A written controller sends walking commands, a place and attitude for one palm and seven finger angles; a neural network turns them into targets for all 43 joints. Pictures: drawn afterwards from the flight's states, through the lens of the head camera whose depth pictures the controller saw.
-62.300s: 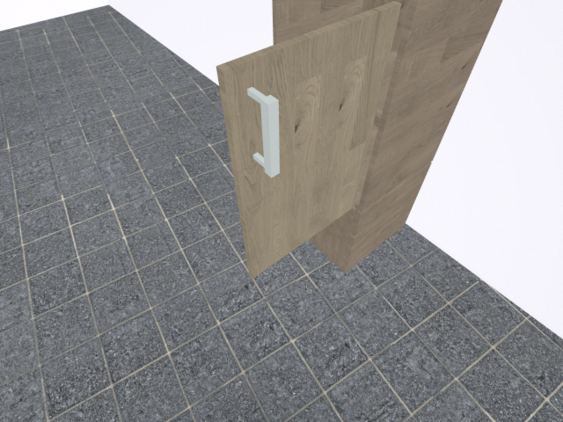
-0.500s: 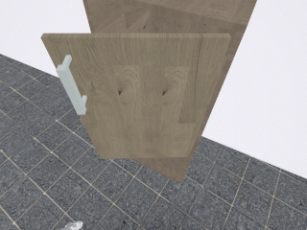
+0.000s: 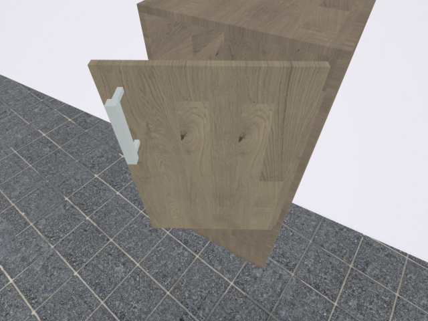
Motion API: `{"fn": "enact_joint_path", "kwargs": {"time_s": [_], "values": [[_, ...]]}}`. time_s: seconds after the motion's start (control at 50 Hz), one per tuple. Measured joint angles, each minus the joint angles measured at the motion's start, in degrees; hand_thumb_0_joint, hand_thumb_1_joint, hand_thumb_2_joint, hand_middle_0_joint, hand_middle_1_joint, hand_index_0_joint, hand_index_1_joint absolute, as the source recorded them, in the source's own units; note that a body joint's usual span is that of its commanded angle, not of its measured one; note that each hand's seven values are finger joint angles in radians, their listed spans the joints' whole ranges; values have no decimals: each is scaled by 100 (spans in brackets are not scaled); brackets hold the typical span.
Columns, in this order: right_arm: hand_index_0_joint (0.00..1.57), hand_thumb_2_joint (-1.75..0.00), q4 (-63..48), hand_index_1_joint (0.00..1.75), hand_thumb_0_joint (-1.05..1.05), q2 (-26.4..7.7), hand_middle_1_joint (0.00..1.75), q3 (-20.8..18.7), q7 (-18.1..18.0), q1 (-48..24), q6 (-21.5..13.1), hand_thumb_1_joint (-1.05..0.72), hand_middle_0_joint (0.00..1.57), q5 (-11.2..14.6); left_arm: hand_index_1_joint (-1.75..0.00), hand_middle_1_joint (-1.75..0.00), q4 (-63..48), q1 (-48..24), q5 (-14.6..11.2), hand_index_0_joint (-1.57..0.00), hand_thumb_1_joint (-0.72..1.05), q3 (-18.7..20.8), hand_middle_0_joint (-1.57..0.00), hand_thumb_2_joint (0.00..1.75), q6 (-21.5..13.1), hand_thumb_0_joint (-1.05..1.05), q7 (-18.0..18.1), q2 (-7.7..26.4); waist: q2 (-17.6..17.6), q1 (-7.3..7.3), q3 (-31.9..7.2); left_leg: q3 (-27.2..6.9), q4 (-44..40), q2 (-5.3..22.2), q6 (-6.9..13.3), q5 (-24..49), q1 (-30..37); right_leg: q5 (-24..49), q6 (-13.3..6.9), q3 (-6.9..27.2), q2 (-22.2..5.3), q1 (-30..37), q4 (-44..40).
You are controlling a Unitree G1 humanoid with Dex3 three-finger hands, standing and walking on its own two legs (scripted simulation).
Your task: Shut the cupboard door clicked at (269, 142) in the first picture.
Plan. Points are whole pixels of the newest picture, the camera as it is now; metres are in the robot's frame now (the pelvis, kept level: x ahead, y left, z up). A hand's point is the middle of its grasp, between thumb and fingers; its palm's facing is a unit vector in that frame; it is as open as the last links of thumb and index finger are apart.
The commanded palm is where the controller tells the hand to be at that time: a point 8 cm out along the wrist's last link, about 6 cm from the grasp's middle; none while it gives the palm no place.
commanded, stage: come to a stop and stand still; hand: left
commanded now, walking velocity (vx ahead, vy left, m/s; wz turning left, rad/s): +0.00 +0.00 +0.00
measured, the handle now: (126, 127) +0.42 +0.21 +0.14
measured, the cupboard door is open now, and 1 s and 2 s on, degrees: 28 28 28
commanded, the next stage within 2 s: look again from close up in 1.32 s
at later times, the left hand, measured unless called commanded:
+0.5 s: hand out of the picture +0.04 +0.15 -0.16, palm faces -0.01 -0.97 -0.24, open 7.3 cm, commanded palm none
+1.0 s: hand out of the picture +0.03 +0.11 -0.16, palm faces +0.02 -0.98 -0.22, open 7.3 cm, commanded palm none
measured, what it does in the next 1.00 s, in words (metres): shifts its weight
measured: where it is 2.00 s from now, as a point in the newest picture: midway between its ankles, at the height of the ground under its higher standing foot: outside the picture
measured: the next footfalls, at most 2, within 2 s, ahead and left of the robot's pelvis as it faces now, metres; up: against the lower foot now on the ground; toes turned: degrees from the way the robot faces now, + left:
none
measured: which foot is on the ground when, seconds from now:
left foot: down 0.00-1.00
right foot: down 0.00-1.00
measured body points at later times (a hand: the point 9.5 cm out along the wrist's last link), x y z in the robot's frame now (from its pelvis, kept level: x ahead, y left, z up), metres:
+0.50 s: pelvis +0.02 -0.03 +0.01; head +0.04 -0.05 +0.46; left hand +0.04 +0.20 -0.14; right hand +0.02 -0.25 -0.16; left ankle +0.00 +0.07 -0.73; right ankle +0.01 -0.16 -0.73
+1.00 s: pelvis +0.04 -0.06 +0.01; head +0.06 -0.08 +0.46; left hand +0.03 +0.16 -0.14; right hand +0.03 -0.28 -0.16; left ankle +0.00 +0.07 -0.73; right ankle +0.01 -0.16 -0.73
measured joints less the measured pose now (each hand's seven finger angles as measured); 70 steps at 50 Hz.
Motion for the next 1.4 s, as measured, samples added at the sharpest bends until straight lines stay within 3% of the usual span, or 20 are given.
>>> {"fn": "enact_joint_path", "kwargs": {"time_s": [0.28, 0.68, 1.02, 1.4], "values": [[20, -90, 385, 30, 0, -170, 30, 121, 10, 146, -31, -93, 20, -2, -30, -30, 84, 38, -19, -20, 90, -121, -20, 90, -95, 0, -63, -128, 93, 14, -82, 57, -831, -84, -76, 374, 419, 218, 80, 57, -37, 235, -481], [20, -90, 1144, 30, 1, 235, 30, 215, -58, 465, -58, -91, 20, -4, -30, -30, 327, -407, -65, -20, 92, -59, -20, 90, -192, 0, -5, -200, 9, -136, 91, -69, -1069, 175, -392, 369, 679, 107, -194, -86, 232, 475, -635], [20, -90, 1182, 30, 1, 186, 30, 161, -122, 285, -37, -92, 20, -2, -30, -30, 456, -210, -62, -20, 92, -54, -20, 90, -211, 0, 1, -291, -50, -71, 88, -163, -1135, 350, -572, 328, 805, 49, -358, -190, 409, 644, -752], [20, -90, 1228, 30, 1, 222, 30, 168, -154, 307, -33, -92, 20, -3, -30, -30, 460, -163, -62, -20, 91, -29, -20, 90, -226, 0, 4, -288, -90, -50, 50, -219, -1198, 422, -640, 343, 892, 72, -418, -249, 484, 776, -876]]}}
